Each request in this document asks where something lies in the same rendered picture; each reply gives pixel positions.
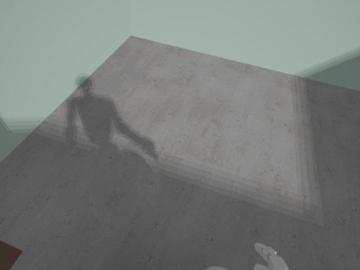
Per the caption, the cabinet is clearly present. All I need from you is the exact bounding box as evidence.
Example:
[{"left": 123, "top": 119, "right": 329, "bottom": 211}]
[{"left": 0, "top": 240, "right": 23, "bottom": 270}]

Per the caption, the right robot hand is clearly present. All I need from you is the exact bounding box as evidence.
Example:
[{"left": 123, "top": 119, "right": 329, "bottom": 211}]
[{"left": 254, "top": 243, "right": 289, "bottom": 270}]

